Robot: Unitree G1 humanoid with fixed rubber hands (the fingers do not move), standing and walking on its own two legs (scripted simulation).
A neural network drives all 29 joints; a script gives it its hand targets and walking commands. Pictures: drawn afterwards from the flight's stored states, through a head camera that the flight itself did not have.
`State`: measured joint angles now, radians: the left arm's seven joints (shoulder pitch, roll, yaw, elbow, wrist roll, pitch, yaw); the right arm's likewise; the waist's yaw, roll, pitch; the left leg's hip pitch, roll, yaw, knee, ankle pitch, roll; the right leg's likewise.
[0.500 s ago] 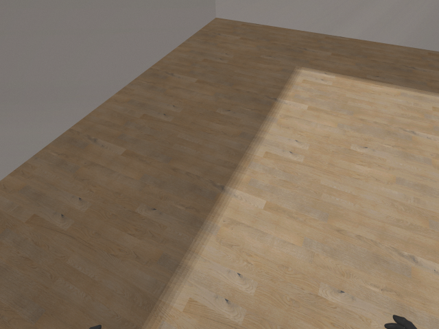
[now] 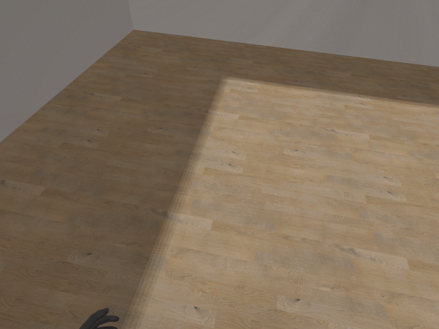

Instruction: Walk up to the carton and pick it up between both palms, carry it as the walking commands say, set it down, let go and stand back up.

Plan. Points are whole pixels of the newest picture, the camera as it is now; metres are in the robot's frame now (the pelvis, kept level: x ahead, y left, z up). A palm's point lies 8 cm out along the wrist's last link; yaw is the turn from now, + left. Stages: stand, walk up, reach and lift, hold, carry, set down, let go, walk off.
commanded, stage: walk up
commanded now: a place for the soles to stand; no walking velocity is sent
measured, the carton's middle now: out of the picture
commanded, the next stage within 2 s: none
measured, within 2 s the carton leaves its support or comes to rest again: neither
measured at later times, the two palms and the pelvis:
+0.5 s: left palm (139, 262) +0.30 +0.19 -0.11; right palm out of the picture +0.13 -0.40 -0.05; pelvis +0.13 -0.04 +0.00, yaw -15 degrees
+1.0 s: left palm (206, 195) +0.50 +0.04 -0.12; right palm out of the picture +0.24 -0.50 -0.08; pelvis +0.28 -0.16 -0.01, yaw -27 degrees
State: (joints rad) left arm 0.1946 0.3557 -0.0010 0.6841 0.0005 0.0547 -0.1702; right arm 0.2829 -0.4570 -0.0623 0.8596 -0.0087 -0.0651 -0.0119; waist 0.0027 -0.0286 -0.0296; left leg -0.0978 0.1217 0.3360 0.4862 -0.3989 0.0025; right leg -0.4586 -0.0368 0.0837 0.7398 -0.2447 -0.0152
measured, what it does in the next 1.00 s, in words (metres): walks ahead, turning right: right foot, then left foot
